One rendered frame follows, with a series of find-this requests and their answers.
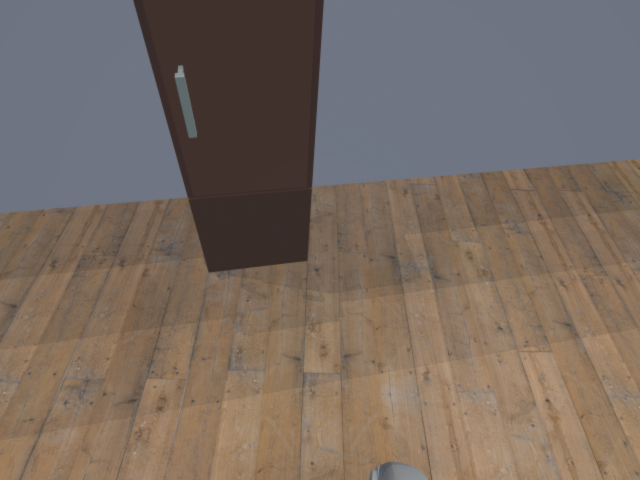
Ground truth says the cupboard door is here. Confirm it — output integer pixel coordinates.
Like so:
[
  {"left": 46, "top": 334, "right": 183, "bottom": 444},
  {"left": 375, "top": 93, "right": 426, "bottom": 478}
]
[{"left": 143, "top": 0, "right": 316, "bottom": 196}]

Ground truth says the handle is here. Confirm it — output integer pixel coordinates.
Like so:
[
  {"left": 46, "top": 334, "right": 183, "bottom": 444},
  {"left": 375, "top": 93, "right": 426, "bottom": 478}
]
[{"left": 175, "top": 66, "right": 197, "bottom": 138}]

